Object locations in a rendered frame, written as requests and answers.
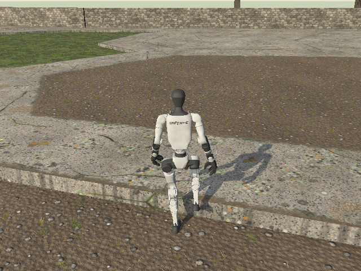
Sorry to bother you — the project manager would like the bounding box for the right robot thigh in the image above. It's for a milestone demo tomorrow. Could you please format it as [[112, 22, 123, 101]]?
[[188, 156, 200, 177]]

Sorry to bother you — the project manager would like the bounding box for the robot left hand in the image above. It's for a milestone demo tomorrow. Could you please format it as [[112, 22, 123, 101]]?
[[151, 155, 164, 166]]

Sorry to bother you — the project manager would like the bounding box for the robot right hand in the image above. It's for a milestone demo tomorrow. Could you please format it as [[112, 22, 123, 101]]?
[[204, 160, 217, 176]]

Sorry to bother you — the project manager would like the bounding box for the robot right upper arm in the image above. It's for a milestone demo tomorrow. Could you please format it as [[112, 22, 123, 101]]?
[[191, 113, 207, 145]]

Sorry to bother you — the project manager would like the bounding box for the robot right forearm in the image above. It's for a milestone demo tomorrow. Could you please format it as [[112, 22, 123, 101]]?
[[202, 136, 215, 162]]

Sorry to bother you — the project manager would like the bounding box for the robot left forearm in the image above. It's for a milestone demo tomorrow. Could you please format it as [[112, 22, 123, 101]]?
[[152, 137, 160, 157]]

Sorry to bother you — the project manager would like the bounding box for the robot left upper arm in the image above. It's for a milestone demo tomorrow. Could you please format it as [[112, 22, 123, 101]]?
[[154, 114, 168, 145]]

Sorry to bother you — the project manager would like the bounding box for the right robot shin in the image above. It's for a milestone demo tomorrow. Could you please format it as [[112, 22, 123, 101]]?
[[192, 169, 200, 204]]

